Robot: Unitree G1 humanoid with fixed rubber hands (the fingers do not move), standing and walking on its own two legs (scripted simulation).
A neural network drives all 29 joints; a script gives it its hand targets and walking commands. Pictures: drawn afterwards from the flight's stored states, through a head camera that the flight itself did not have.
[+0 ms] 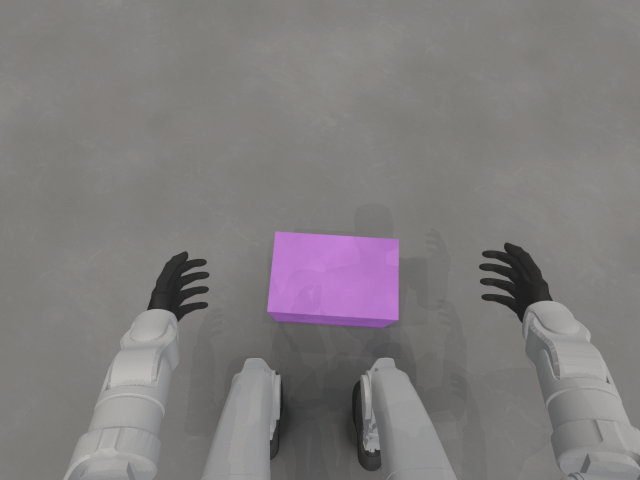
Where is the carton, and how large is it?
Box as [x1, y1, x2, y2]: [267, 232, 398, 327]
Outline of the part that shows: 275,232 267,311 277,321 383,327 398,319 398,239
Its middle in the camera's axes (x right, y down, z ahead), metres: +0.03 +0.12 +0.97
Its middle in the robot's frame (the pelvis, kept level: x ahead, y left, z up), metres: +0.43 -0.03 -0.55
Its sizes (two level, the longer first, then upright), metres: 0.283 0.182 0.223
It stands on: the floor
